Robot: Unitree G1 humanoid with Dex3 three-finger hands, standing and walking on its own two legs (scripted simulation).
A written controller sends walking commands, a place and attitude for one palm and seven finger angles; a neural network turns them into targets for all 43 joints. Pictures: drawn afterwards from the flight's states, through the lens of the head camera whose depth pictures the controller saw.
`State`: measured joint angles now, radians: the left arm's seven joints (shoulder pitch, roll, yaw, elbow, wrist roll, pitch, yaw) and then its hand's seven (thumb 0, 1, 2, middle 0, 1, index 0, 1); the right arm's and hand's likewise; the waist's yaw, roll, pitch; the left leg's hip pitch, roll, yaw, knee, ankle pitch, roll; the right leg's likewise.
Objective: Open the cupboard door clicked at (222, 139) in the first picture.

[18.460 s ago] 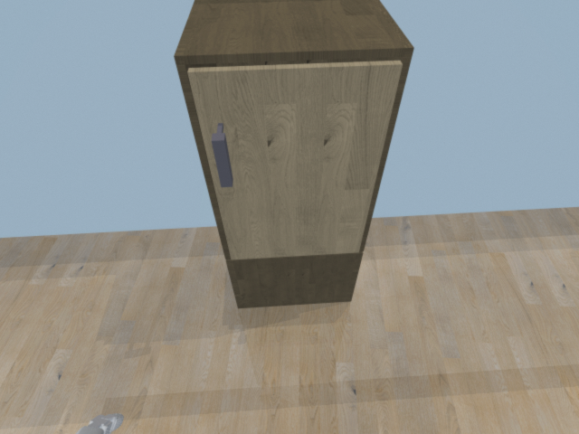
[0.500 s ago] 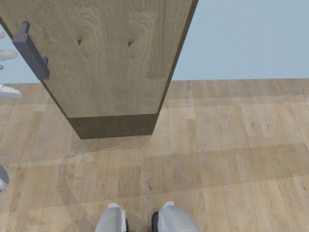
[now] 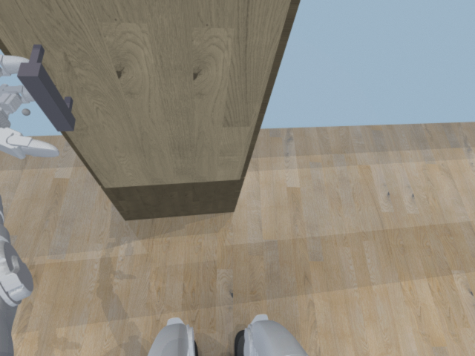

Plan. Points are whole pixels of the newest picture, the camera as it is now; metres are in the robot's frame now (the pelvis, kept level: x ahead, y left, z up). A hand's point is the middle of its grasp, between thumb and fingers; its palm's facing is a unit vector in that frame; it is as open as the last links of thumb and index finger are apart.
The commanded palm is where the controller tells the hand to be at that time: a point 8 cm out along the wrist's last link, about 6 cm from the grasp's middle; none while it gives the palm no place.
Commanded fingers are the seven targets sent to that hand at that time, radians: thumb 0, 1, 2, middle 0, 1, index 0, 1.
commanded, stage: slide the fingers in behind the handle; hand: left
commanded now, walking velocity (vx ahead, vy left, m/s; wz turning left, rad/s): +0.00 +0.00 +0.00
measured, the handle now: (52, 90) +0.53 +0.27 +0.07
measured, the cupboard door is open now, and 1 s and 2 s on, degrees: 0 0 0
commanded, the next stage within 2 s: close the thumb around the handle in 0.98 s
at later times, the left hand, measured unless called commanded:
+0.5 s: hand (55, 112) +0.48 +0.25 +0.07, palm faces +0.06 -1.00 -0.03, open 13.9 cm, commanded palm +0.46 +0.29 +0.07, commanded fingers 0.00 -0.50 0.30 -0.30 -1.20 -0.30 -1.20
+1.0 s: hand (64, 112) +0.48 +0.24 +0.07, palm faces +0.04 -1.00 -0.02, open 13.9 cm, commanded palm +0.46 +0.28 +0.07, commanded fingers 0.00 -0.50 0.30 -0.30 -1.20 -0.30 -1.20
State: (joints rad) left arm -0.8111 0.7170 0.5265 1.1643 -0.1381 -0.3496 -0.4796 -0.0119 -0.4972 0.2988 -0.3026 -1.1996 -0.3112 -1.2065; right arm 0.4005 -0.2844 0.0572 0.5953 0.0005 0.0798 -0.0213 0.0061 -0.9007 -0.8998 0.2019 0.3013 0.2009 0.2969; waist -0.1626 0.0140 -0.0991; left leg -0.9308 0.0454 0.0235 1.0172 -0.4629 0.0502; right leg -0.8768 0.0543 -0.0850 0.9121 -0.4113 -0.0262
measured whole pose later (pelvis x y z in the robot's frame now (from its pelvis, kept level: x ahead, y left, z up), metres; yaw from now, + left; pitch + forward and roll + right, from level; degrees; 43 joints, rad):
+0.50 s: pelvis +0.00 +0.00 +0.00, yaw +1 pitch +21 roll -4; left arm -0.82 0.60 0.44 1.14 -0.12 -0.37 -0.35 -0.01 -0.50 0.30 -0.30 -1.20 -0.32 -1.21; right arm 0.39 -0.27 0.05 0.60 0.00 0.07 -0.01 0.01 -0.90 -0.90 0.20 0.30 0.20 0.30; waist -0.16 0.02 -0.10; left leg -0.91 0.03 0.03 1.01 -0.46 0.05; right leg -0.86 0.04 -0.08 0.92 -0.42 -0.02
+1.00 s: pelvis +0.00 +0.00 +0.00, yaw +1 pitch +20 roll -3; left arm -0.82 0.59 0.45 1.15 -0.12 -0.37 -0.36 -0.01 -0.50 0.30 -0.30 -1.20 -0.31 -1.20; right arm 0.39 -0.28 0.05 0.61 0.00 0.07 -0.02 0.01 -0.90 -0.90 0.20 0.30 0.20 0.30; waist -0.16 0.02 -0.10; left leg -0.91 0.04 0.02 1.01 -0.46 0.05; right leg -0.86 0.05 -0.08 0.92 -0.42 -0.03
